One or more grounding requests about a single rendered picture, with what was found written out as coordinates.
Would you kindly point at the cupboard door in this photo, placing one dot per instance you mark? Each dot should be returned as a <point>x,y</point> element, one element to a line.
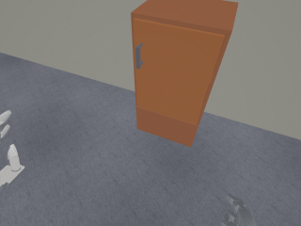
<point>178,64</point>

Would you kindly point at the handle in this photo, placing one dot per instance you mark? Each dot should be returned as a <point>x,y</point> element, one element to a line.
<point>138,61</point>

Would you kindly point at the right robot hand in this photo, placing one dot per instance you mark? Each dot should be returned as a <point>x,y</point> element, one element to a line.
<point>243,217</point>

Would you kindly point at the left robot hand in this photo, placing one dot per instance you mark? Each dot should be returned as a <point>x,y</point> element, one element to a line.
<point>11,172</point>

